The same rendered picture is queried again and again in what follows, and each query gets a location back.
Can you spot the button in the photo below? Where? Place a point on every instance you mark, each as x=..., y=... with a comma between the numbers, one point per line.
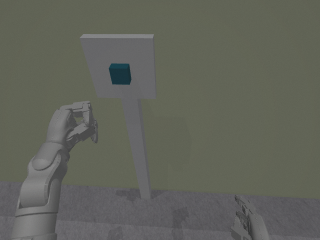
x=120, y=73

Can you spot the panel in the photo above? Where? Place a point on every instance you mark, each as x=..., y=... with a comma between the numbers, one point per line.
x=137, y=50

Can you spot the left robot forearm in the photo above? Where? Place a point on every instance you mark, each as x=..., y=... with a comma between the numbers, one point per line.
x=39, y=196

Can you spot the left robot hand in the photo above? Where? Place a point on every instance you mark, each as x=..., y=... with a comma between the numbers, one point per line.
x=64, y=129

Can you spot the right robot hand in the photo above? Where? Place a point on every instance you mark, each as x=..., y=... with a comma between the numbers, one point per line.
x=254, y=227

